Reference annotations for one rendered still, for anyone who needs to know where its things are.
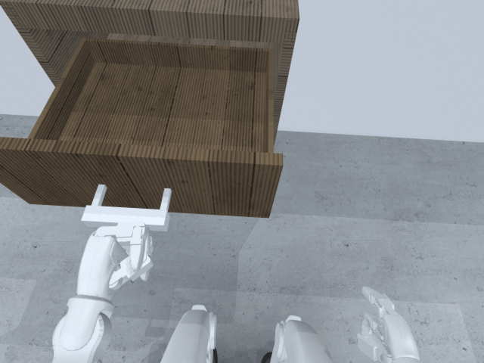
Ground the robot left hand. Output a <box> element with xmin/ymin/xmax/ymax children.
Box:
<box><xmin>76</xmin><ymin>221</ymin><xmax>154</xmax><ymax>300</ymax></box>

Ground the robot right hand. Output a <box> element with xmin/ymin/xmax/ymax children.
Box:
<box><xmin>357</xmin><ymin>286</ymin><xmax>420</xmax><ymax>363</ymax></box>

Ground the handle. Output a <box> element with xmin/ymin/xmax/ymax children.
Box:
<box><xmin>81</xmin><ymin>185</ymin><xmax>172</xmax><ymax>231</ymax></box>

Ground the robot left forearm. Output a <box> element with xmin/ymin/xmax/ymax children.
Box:
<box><xmin>52</xmin><ymin>295</ymin><xmax>114</xmax><ymax>363</ymax></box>

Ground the left robot thigh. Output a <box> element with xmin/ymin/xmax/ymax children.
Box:
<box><xmin>160</xmin><ymin>310</ymin><xmax>216</xmax><ymax>363</ymax></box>

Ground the drawer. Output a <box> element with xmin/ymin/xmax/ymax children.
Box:
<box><xmin>0</xmin><ymin>38</ymin><xmax>283</xmax><ymax>218</ymax></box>

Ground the cabinet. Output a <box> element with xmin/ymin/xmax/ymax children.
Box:
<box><xmin>0</xmin><ymin>0</ymin><xmax>299</xmax><ymax>145</ymax></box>

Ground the robot thigh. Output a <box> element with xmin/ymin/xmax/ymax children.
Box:
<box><xmin>274</xmin><ymin>320</ymin><xmax>335</xmax><ymax>363</ymax></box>
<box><xmin>160</xmin><ymin>310</ymin><xmax>216</xmax><ymax>363</ymax></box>

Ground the right robot thigh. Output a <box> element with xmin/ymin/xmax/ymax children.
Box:
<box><xmin>274</xmin><ymin>320</ymin><xmax>335</xmax><ymax>363</ymax></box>

